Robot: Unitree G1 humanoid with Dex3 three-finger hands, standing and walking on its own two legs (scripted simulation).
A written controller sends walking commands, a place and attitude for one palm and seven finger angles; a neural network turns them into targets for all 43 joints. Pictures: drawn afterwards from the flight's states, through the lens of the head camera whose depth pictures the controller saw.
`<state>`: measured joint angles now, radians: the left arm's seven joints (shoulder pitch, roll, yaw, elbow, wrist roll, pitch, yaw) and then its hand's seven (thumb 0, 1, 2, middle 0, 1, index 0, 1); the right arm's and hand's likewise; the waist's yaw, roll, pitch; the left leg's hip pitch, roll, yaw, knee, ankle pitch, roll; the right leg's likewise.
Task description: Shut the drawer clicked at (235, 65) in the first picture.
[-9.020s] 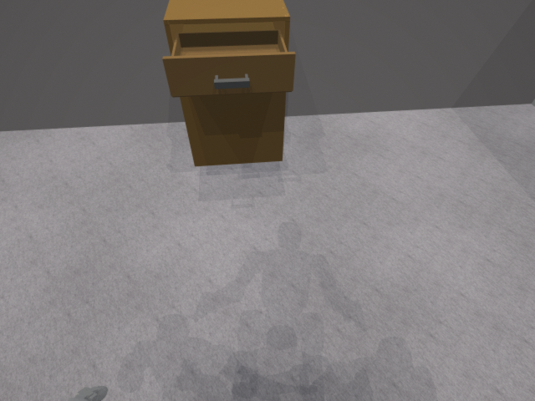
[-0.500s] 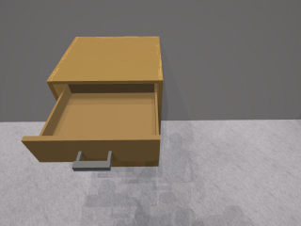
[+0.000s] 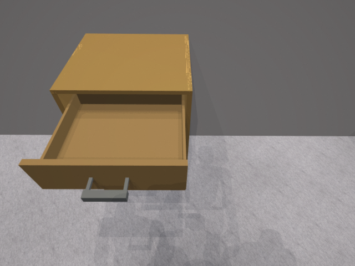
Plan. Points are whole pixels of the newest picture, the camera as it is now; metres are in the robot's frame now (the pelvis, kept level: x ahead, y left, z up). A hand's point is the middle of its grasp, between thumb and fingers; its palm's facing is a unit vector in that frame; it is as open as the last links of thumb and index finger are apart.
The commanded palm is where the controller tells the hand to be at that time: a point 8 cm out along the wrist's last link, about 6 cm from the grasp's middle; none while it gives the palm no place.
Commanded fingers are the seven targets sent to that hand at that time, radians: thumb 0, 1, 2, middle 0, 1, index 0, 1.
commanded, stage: look again from close up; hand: left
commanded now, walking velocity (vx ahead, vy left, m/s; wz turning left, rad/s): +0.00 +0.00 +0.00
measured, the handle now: (107, 188) +0.33 +0.22 -0.09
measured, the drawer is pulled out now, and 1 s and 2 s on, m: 0.30 0.30 0.30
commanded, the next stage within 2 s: raise the hand and make a fist in 0.42 s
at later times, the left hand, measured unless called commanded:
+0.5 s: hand out of the picture +0.00 +0.16 -0.17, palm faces +0.02 -0.98 -0.19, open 7.4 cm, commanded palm none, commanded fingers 0.00 0.90 0.90 -0.20 -0.30 -0.20 -0.30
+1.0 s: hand out of the picture +0.11 +0.15 -0.07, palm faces +0.15 -0.99 -0.02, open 5.6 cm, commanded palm +0.10 +0.20 -0.04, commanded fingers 0.00 0.90 0.90 -0.70 -0.84 -0.70 -0.84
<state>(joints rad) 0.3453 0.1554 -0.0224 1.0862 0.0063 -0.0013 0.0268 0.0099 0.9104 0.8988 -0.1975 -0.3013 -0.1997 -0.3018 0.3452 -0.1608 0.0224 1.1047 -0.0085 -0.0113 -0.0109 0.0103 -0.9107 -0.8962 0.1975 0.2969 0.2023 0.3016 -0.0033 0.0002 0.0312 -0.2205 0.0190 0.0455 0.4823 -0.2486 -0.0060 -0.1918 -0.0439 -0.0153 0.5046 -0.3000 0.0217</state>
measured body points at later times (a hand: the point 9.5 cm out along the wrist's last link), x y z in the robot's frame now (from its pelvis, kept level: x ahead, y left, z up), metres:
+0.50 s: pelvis +0.01 -0.01 +0.00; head +0.03 -0.01 +0.45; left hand +0.00 +0.21 -0.15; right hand +0.01 -0.23 -0.16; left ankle +0.01 +0.12 -0.74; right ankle -0.02 -0.13 -0.74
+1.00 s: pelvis -0.03 -0.03 -0.08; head +0.00 -0.01 +0.37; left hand +0.09 +0.20 -0.07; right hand +0.23 -0.25 -0.10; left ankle +0.01 +0.12 -0.74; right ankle -0.02 -0.13 -0.74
